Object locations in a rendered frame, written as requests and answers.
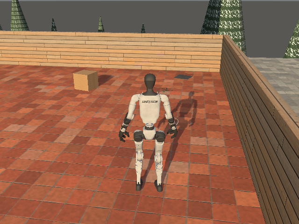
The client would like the robot left forearm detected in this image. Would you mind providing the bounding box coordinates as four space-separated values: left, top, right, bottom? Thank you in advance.
121 112 131 132

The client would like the robot right forearm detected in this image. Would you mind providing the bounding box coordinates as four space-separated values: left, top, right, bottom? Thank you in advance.
168 112 177 130

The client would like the robot right upper arm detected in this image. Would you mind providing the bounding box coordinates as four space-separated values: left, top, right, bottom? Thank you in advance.
160 94 172 119

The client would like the robot right hand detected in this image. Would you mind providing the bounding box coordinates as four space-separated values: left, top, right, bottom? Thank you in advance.
167 129 178 139

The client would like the left robot thigh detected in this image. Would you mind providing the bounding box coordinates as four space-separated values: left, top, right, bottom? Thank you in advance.
134 130 144 161

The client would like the right robot foot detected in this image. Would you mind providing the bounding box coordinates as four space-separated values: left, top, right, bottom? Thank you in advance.
154 180 163 192

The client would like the robot left hand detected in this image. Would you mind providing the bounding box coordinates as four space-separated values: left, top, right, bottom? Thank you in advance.
119 130 129 142

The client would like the robot left upper arm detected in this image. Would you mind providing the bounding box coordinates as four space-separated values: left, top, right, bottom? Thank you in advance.
127 94 140 120

